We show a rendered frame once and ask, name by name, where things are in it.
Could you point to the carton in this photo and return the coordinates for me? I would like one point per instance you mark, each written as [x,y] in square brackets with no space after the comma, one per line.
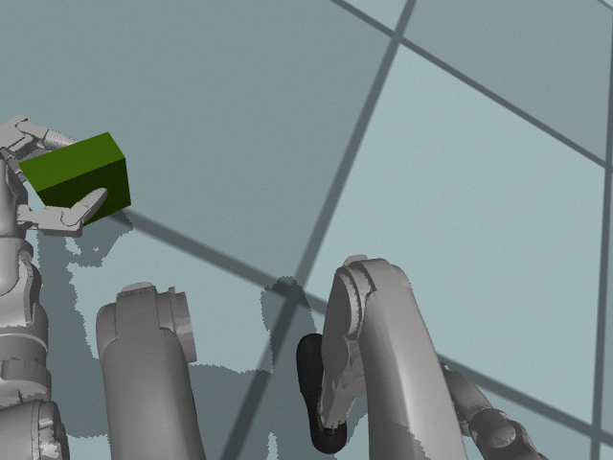
[65,176]

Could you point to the right robot foot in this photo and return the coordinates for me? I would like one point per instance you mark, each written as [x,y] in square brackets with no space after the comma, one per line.
[310,370]

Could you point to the right robot hand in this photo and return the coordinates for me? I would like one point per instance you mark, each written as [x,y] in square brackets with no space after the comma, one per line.
[466,397]

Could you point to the right robot arm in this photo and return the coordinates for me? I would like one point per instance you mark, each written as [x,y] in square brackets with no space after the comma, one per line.
[498,437]

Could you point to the left robot hand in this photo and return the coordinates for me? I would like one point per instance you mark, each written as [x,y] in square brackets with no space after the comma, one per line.
[21,140]

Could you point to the left robot arm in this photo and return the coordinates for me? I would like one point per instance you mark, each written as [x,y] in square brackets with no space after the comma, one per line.
[30,424]

